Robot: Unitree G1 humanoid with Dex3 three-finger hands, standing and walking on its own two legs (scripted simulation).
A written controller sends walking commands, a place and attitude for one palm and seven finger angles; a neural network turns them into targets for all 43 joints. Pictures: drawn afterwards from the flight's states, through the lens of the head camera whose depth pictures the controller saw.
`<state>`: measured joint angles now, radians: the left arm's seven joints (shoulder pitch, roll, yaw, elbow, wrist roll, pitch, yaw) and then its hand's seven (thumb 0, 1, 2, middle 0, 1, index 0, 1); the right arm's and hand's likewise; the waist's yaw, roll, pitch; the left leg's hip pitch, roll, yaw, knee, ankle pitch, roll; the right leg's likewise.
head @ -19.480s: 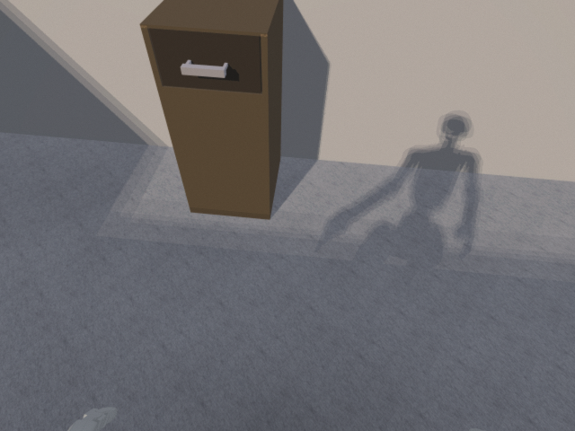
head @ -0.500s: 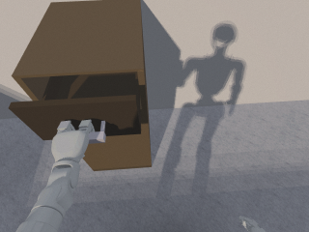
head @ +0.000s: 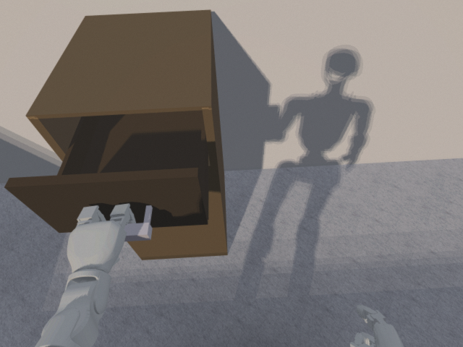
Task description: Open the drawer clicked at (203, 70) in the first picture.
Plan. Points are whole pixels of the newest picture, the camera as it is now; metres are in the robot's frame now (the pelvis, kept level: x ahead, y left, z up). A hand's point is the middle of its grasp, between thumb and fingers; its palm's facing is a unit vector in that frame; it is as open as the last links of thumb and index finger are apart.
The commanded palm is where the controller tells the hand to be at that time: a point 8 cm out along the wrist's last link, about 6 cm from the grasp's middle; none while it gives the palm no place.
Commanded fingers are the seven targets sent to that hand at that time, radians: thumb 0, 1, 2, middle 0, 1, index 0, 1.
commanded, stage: pull the drawer open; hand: left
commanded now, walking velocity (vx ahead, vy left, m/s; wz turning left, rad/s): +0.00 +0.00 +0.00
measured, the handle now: (116, 222) +0.33 +0.25 +0.00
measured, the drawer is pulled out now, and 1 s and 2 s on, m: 0.17 0.29 0.30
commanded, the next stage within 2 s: open the thumb to release the handle in 1.76 s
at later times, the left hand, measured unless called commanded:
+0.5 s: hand (104, 286) +0.22 +0.24 -0.03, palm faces -0.02 -0.06 -1.00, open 5.7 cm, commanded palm +0.19 +0.24 +0.03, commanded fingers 0.00 0.90 0.90 -0.40 -1.35 -0.40 -1.35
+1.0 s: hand (96, 327) +0.16 +0.23 -0.02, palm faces -0.04 -0.09 -1.00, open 5.8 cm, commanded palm +0.13 +0.23 +0.03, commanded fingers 0.00 0.90 0.90 -0.40 -1.35 -0.40 -1.35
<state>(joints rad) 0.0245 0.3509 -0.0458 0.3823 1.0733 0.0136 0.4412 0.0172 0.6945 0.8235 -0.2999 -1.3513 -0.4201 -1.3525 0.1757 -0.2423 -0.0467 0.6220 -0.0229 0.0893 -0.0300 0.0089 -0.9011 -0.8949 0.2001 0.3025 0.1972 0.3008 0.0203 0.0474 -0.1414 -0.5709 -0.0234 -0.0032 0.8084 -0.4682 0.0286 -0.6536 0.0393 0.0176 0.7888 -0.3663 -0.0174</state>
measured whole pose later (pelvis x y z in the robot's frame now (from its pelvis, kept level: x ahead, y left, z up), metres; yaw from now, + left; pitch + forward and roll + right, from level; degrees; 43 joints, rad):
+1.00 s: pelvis +0.00 +0.00 -0.01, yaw +0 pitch +12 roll +0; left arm 0.55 0.32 -0.06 -0.05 1.08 0.01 0.50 0.04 0.67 0.79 -0.31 -1.35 -0.42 -1.35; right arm 0.11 -0.22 -0.02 0.56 -0.05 0.06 0.02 0.01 -0.90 -0.90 0.20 0.30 0.20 0.30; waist 0.07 0.04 -0.14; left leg -0.58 -0.02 0.00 0.90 -0.52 0.02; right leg -0.67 0.04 0.02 0.89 -0.42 -0.02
